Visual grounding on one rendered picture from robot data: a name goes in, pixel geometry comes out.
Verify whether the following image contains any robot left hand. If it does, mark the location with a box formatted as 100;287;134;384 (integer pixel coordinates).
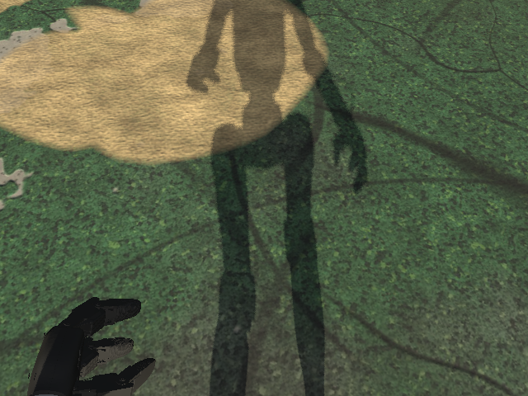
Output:
27;297;156;396

